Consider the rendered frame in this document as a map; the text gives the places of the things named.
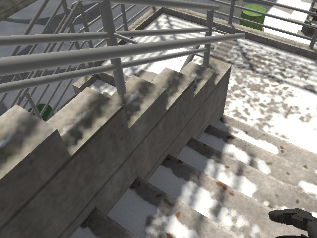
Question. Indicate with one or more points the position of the right robot hand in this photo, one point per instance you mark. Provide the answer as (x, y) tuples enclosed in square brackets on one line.
[(297, 217)]

